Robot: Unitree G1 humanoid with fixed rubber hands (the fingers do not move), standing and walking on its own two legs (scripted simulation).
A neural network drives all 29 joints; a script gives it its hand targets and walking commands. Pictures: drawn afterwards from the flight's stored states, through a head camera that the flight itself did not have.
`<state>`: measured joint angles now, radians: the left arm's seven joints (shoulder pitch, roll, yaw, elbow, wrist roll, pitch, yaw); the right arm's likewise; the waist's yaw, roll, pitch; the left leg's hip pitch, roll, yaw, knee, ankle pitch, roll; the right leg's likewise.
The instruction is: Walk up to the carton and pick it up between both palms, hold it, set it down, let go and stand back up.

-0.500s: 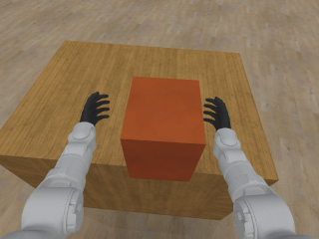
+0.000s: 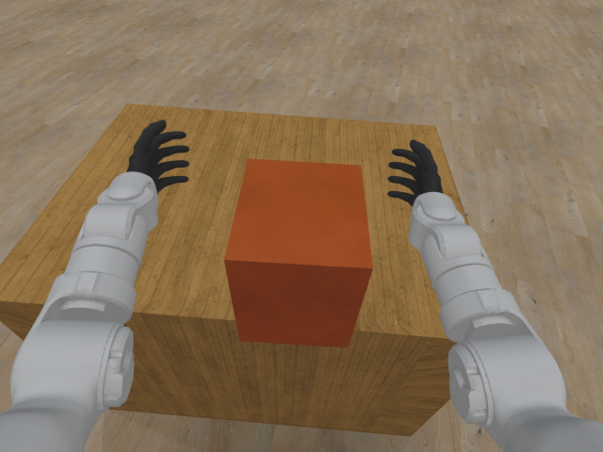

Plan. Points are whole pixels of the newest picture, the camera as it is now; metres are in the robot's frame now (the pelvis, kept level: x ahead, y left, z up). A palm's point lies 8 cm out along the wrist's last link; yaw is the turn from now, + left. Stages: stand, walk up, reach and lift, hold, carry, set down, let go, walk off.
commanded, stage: set down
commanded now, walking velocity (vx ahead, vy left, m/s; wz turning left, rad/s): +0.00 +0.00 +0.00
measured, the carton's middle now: (298, 255) +0.43 +0.00 -0.01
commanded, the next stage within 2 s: let go in 1.94 s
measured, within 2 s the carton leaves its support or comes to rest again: neither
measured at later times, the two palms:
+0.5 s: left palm (139, 223) +0.38 +0.21 +0.12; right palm (431, 239) +0.37 -0.18 +0.11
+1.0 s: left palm (131, 295) +0.31 +0.22 +0.06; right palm (427, 302) +0.31 -0.17 +0.05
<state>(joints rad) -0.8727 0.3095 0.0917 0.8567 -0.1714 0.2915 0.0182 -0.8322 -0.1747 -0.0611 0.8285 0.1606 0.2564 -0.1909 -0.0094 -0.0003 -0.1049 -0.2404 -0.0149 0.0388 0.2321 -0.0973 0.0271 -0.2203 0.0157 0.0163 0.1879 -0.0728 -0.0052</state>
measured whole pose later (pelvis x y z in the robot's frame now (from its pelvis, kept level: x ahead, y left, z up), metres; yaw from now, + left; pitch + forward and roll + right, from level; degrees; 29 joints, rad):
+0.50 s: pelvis -0.01 +0.00 +0.00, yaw +0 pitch +1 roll +0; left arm -0.67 0.25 0.16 0.70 -0.11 0.30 -0.02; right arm -0.58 -0.17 -0.02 0.62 0.19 0.25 -0.20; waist 0.01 0.00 -0.05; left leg -0.15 -0.01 0.04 0.20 -0.08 0.03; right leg -0.14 0.02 0.02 0.17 -0.06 -0.01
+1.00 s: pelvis +0.00 +0.00 +0.00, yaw -1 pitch -1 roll +0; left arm -0.26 0.19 0.08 0.41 -0.11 0.17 -0.02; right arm -0.17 -0.15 0.03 0.38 0.19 0.11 -0.18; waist 0.05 -0.03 -0.02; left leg -0.11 -0.02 0.05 0.27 -0.14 0.04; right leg -0.10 0.01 0.03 0.23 -0.11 0.00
